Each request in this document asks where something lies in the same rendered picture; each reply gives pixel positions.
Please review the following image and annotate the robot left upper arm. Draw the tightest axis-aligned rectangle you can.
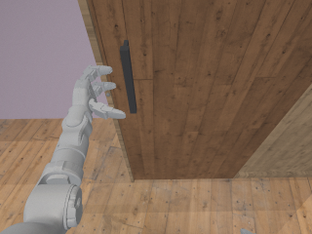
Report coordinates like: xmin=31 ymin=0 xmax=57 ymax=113
xmin=0 ymin=183 xmax=83 ymax=234

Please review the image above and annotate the left robot forearm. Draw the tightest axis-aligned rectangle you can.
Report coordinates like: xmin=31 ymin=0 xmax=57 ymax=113
xmin=23 ymin=105 xmax=93 ymax=222

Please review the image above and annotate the handle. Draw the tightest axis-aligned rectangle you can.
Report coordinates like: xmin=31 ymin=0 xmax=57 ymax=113
xmin=119 ymin=40 xmax=137 ymax=114

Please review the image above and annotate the wardrobe door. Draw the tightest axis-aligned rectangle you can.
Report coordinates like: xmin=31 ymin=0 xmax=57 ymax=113
xmin=239 ymin=84 xmax=312 ymax=173
xmin=88 ymin=0 xmax=312 ymax=180

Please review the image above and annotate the left robot hand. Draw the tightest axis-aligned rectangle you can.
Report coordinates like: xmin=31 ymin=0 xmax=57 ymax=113
xmin=72 ymin=64 xmax=126 ymax=120

